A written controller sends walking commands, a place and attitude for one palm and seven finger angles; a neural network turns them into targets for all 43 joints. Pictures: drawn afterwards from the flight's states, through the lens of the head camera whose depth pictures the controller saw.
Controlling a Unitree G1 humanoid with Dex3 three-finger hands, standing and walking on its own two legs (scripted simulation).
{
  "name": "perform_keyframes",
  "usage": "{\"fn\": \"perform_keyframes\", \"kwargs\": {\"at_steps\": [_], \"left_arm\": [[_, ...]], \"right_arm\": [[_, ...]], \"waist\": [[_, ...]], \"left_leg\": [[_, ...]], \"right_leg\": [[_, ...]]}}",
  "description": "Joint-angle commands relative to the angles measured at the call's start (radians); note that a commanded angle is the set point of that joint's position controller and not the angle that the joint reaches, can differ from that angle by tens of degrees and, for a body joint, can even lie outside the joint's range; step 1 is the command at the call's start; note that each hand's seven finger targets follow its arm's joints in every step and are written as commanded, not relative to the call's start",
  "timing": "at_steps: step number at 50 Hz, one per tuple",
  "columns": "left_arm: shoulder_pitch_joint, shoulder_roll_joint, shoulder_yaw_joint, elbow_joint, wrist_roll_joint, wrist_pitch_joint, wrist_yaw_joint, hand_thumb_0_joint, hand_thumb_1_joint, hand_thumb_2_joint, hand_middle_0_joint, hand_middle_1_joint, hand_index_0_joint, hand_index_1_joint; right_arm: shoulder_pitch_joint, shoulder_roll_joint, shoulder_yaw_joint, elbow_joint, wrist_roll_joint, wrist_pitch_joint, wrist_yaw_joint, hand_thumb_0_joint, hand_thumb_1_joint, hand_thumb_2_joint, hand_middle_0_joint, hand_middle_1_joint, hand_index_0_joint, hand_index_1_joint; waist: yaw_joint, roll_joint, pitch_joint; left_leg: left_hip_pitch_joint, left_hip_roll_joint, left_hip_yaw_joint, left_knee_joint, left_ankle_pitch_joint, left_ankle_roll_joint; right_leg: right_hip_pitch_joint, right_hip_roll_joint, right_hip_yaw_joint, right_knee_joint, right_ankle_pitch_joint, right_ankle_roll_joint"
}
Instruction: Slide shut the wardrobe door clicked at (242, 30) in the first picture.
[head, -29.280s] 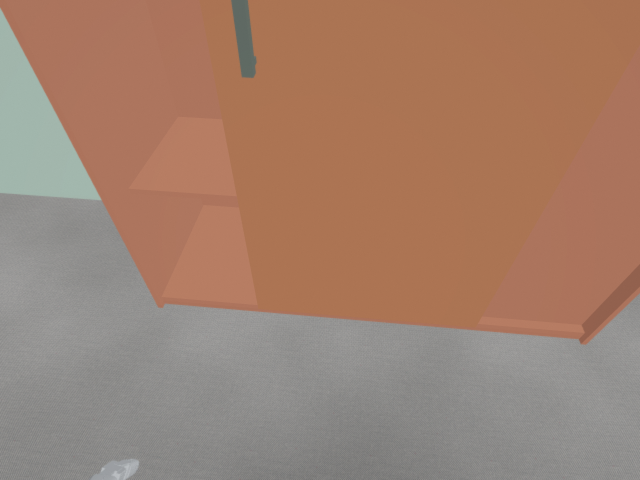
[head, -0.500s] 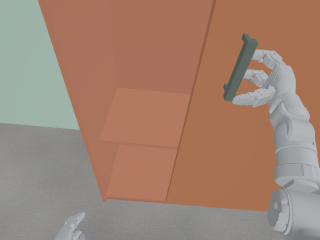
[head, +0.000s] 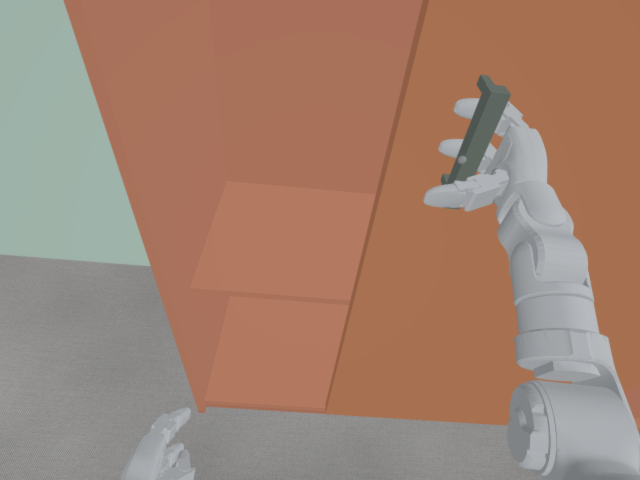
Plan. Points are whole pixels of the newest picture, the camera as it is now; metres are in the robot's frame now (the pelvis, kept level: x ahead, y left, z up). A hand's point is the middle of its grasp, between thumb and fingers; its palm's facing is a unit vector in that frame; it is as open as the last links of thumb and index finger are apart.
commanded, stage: slide the fingers in behind the handle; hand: right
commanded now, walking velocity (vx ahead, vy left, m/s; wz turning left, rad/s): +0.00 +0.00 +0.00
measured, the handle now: (467, 144) +0.47 -0.14 +0.24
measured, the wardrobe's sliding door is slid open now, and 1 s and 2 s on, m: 0.37 0.37 0.37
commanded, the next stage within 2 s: grip the handle and tug to test in 0.92 s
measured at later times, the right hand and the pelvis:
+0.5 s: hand (462, 167) +0.41 -0.12 +0.24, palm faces +0.01 +1.00 +0.00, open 14.6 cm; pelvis +0.00 +0.01 +0.00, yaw -1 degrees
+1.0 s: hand (463, 167) +0.41 -0.12 +0.24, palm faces +0.00 +1.00 +0.00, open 14.4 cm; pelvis +0.00 +0.00 +0.00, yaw -1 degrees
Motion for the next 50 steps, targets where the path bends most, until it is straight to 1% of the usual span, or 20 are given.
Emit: {"fn": "perform_keyframes", "kwargs": {"at_steps": [1,6,7,10,13,16,18,21,25,27,30,31,35,36,38,39,41,42,47,50], "left_arm": [[-0.129,0.111,0.049,-0.159,-0.008,-0.031,0.003,0.000,0.900,0.900,-0.200,-0.300,-0.200,-0.300],[-0.147,0.111,0.049,-0.165,-0.011,-0.030,0.010,0.000,0.900,0.900,-0.200,-0.300,-0.200,-0.300],[-0.150,0.108,0.046,-0.161,-0.012,-0.029,0.010,0.000,0.900,0.900,-0.200,-0.300,-0.200,-0.300],[-0.144,0.111,0.047,-0.153,-0.011,-0.025,0.011,0.000,0.900,0.900,-0.200,-0.300,-0.200,-0.300],[-0.148,0.107,0.049,-0.157,-0.010,-0.028,0.008,0.000,0.900,0.900,-0.200,-0.300,-0.200,-0.300],[-0.153,0.106,0.051,-0.157,-0.009,-0.028,0.003,0.000,0.900,0.900,-0.200,-0.300,-0.200,-0.300],[-0.152,0.108,0.050,-0.152,-0.008,-0.029,0.004,0.000,0.900,0.900,-0.200,-0.300,-0.200,-0.300],[-0.164,0.109,0.050,-0.155,-0.007,-0.027,0.004,0.000,0.900,0.900,-0.200,-0.300,-0.200,-0.300],[-0.158,0.107,0.045,-0.146,-0.010,-0.023,0.009,0.000,0.900,0.900,-0.200,-0.300,-0.200,-0.300],[-0.161,0.106,0.047,-0.149,-0.006,-0.024,0.007,0.000,0.900,0.900,-0.200,-0.300,-0.200,-0.300],[-0.157,0.106,0.045,-0.148,-0.006,-0.020,0.009,0.000,0.900,0.900,-0.200,-0.300,-0.200,-0.300],[-0.154,0.108,0.048,-0.143,-0.006,-0.018,0.009,0.000,0.900,0.900,-0.200,-0.300,-0.200,-0.300],[-0.158,0.104,0.047,-0.153,-0.004,-0.018,0.007,0.000,0.900,0.900,-0.200,-0.300,-0.200,-0.300],[-0.157,0.106,0.047,-0.148,-0.003,-0.013,0.006,0.000,0.900,0.900,-0.200,-0.300,-0.200,-0.300],[-0.160,0.102,0.044,-0.149,-0.006,-0.012,0.006,0.000,0.900,0.900,-0.200,-0.300,-0.200,-0.300],[-0.155,0.105,0.046,-0.149,-0.005,-0.012,0.006,0.000,0.900,0.900,-0.200,-0.300,-0.200,-0.300],[-0.162,0.103,0.046,-0.152,-0.007,-0.011,0.003,0.000,0.900,0.900,-0.200,-0.300,-0.200,-0.300],[-0.161,0.103,0.046,-0.152,-0.006,-0.010,0.004,0.000,0.900,0.900,-0.200,-0.300,-0.200,-0.300],[-0.154,0.106,0.047,-0.143,-0.006,-0.005,0.008,0.000,0.900,0.900,-0.200,-0.300,-0.200,-0.300],[-0.145,0.104,0.045,-0.136,-0.006,-0.007,0.011,0.000,0.900,0.900,-0.200,-0.300,-0.200,-0.300]], "right_arm": [[-0.421,-0.182,-0.035,-0.283,0.006,-0.056,0.003,0.000,0.500,-0.300,0.300,1.200,0.300,1.200],[-0.437,-0.201,-0.041,-0.375,0.024,-0.039,0.018,0.000,0.500,-0.300,0.300,1.200,0.300,1.200],[-0.453,-0.158,0.002,-0.370,0.023,-0.033,0.020,0.000,0.500,-0.300,0.300,1.200,0.300,1.200],[-0.449,-0.165,-0.012,-0.336,0.027,-0.020,0.011,0.000,0.500,-0.300,0.300,1.200,0.300,1.200],[-0.475,-0.143,0.014,-0.384,0.022,-0.027,0.006,0.000,0.500,-0.300,0.300,1.200,0.300,1.200],[-0.430,-0.117,0.030,-0.392,0.024,-0.030,0.002,0.000,0.500,-0.300,0.300,1.200,0.300,1.200],[-0.459,-0.115,0.031,-0.379,0.029,-0.031,0.002,0.000,0.500,-0.300,0.300,1.200,0.300,1.200],[-0.443,-0.122,0.027,-0.391,0.030,-0.037,0.007,0.000,0.500,-0.300,0.300,1.200,0.300,1.200],[-0.497,-0.123,0.035,-0.359,0.027,-0.028,0.008,0.000,0.500,-0.300,0.300,1.200,0.300,1.200],[-0.463,-0.138,0.013,-0.366,0.024,-0.027,0.000,0.000,0.500,-0.300,0.300,1.200,0.300,1.200],[-0.496,-0.114,0.035,-0.362,0.025,-0.018,0.003,0.000,0.500,-0.300,0.300,1.200,0.300,1.200],[-0.461,-0.145,0.003,-0.347,0.024,-0.018,-0.001,0.000,0.500,-0.300,0.300,1.200,0.300,1.200],[-0.468,-0.123,0.017,-0.376,0.027,-0.018,0.002,0.000,0.500,-0.300,0.300,1.200,0.300,1.200],[-0.425,-0.155,-0.015,-0.353,0.026,-0.016,-0.003,0.000,0.500,-0.300,0.300,1.200,0.300,1.200],[-0.461,-0.115,0.026,-0.361,0.027,-0.014,-0.002,0.000,0.500,-0.300,0.300,1.200,0.300,1.200],[-0.461,-0.136,0.008,-0.368,0.026,-0.016,-0.006,0.000,0.500,-0.300,0.300,1.200,0.300,1.200],[-0.448,-0.107,0.035,-0.370,0.022,-0.017,-0.010,0.000,0.500,-0.300,0.300,1.200,0.300,1.200],[-0.442,-0.111,0.027,-0.360,0.025,-0.013,-0.012,0.000,0.500,-0.300,0.300,1.200,0.300,1.200],[-0.469,-0.119,0.023,-0.328,0.019,-0.008,-0.025,0.000,0.500,-0.300,0.300,1.200,0.300,1.200],[-0.521,-0.086,0.059,-0.309,0.013,-0.006,-0.028,0.000,0.500,-0.300,0.300,1.200,0.300,1.200]], "waist": [[-0.020,0.129,-0.281],[-0.019,0.096,-0.292],[-0.007,0.069,-0.278],[-0.007,0.093,-0.266],[-0.003,0.041,-0.298],[-0.008,0.087,-0.313],[0.000,0.105,-0.300],[-0.007,0.115,-0.298],[0.006,0.072,-0.269],[-0.005,0.064,-0.282],[0.004,0.081,-0.292],[-0.005,0.113,-0.296],[-0.005,0.088,-0.320],[-0.017,0.109,-0.306],[-0.001,0.074,-0.292],[-0.005,0.087,-0.299],[-0.005,0.096,-0.281],[-0.006,0.073,-0.277],[-0.001,0.100,-0.257],[0.012,0.075,-0.249]], "left_leg": [[0.064,-0.012,0.009,-0.030,0.479,0.008],[0.064,-0.010,0.004,-0.035,0.471,0.006],[0.047,-0.010,0.007,-0.036,0.456,0.006],[0.037,-0.013,0.008,-0.041,0.425,0.006],[0.042,-0.011,0.004,-0.036,0.444,0.008],[0.056,-0.013,0.009,-0.031,0.472,0.008],[0.051,-0.012,0.007,-0.034,0.471,0.005],[0.063,-0.010,0.004,-0.034,0.489,0.004],[0.030,-0.010,0.005,-0.039,0.443,0.006],[0.041,-0.008,0.004,-0.034,0.466,0.007],[0.042,-0.009,0.008,-0.029,0.482,0.006],[0.051,-0.011,0.008,-0.030,0.483,0.006],[0.056,-0.009,0.011,-0.019,0.499,0.007],[0.061,-0.010,0.012,-0.023,0.496,0.008],[0.041,-0.009,0.012,-0.026,0.472,0.008],[0.047,-0.011,0.015,-0.024,0.464,0.010],[0.034,-0.014,0.017,-0.028,0.447,0.011],[0.027,-0.012,0.015,-0.030,0.433,0.011],[0.012,-0.015,0.017,-0.037,0.382,0.011],[-0.014,-0.016,0.017,-0.042,0.345,0.012]], "right_leg": [[0.155,0.012,0.018,0.004,0.359,-0.046],[0.177,0.017,0.016,0.007,0.344,-0.049],[0.180,0.019,0.016,0.004,0.333,-0.047],[0.173,0.018,0.022,-0.001,0.307,-0.047],[0.200,0.022,0.019,0.007,0.328,-0.046],[0.200,0.021,0.021,0.012,0.351,-0.047],[0.195,0.023,0.023,0.008,0.333,-0.049],[0.190,0.024,0.018,0.010,0.340,-0.051],[0.188,0.025,0.022,0.005,0.309,-0.048],[0.191,0.024,0.022,0.012,0.332,-0.049],[0.196,0.025,0.023,0.012,0.346,-0.048],[0.188,0.023,0.023,0.017,0.349,-0.049],[0.206,0.023,0.026,0.014,0.375,-0.046],[0.190,0.021,0.025,0.018,0.374,-0.046],[0.196,0.021,0.025,0.013,0.356,-0.044],[0.195,0.018,0.031,0.010,0.359,-0.042],[0.195,0.015,0.031,0.011,0.356,-0.043],[0.193,0.015,0.033,0.007,0.343,-0.042],[0.181,0.012,0.039,0.000,0.307,-0.041],[0.190,0.011,0.043,-0.006,0.287,-0.038]]}}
